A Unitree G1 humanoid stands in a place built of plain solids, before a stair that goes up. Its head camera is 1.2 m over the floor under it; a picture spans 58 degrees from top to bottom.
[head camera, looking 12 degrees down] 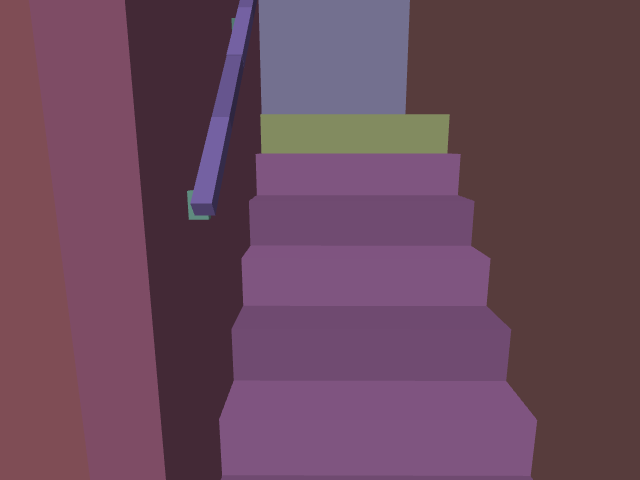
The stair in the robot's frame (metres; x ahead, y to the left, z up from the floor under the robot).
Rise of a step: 0.20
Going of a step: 0.23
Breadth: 0.97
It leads straight ahead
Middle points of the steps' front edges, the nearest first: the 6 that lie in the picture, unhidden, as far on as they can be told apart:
1.18 -0.18 0.39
1.40 -0.18 0.59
1.63 -0.18 0.78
1.85 -0.18 0.98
2.08 -0.18 1.17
2.30 -0.18 1.37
